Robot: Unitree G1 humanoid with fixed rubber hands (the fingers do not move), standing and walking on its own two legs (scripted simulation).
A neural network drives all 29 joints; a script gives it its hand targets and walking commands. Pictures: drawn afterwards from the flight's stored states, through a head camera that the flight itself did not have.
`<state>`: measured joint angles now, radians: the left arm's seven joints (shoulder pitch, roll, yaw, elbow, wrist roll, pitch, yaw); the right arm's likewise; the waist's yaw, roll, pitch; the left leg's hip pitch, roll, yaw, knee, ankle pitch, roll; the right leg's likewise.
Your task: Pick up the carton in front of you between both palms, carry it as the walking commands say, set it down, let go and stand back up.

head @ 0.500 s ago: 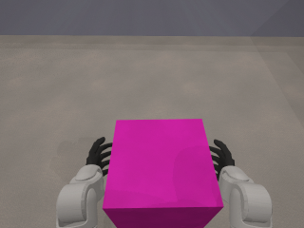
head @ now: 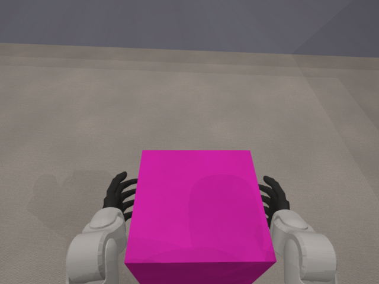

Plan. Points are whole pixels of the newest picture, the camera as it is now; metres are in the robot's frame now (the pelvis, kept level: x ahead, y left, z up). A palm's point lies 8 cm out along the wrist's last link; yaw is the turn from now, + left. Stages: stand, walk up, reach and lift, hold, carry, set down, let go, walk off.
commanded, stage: carry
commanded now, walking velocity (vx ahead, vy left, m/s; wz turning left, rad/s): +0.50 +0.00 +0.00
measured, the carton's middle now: (195, 225) +0.24 +0.00 +0.01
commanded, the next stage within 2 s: none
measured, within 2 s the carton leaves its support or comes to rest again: neither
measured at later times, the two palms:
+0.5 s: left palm (151, 97) +0.55 +0.11 +0.11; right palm (257, 98) +0.58 -0.19 +0.09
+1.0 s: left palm (150, 47) +0.91 +0.15 +0.08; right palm (229, 49) +0.90 -0.15 +0.08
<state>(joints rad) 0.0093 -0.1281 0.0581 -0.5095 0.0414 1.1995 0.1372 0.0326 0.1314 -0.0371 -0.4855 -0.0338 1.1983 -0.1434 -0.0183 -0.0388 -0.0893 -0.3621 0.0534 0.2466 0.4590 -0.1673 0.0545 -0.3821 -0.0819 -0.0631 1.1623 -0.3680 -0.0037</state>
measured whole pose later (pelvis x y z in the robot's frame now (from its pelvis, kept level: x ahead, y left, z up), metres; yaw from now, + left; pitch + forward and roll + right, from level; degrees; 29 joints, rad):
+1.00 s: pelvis +0.67 +0.00 +0.01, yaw +1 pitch +4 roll -1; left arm 0.04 -0.13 0.03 -0.52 0.05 1.15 0.13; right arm 0.08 0.14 -0.04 -0.51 -0.04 1.15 -0.13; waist -0.02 -0.02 -0.05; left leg -0.26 0.06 0.23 0.35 -0.16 0.05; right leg -0.48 -0.10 -0.07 1.06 -0.29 0.00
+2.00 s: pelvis +1.10 -0.03 +0.00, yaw +2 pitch +4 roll +0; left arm -0.01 -0.13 0.05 -0.55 0.05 1.20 0.14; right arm 0.01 0.13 -0.05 -0.54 -0.04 1.22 -0.13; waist 0.00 -0.02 -0.11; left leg -0.26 0.08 0.20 0.52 -0.28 -0.01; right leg -0.16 -0.07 -0.19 0.48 -0.34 0.02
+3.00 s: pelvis +1.03 -0.04 +0.00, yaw +2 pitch +2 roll +0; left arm -0.18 -0.14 0.15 0.11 0.22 0.76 0.03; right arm -0.16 0.13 -0.15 0.12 -0.21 0.77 -0.03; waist 0.00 -0.01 -0.06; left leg -0.30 0.09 0.18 0.47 -0.20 -0.01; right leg -0.22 -0.05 -0.20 0.49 -0.30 -0.03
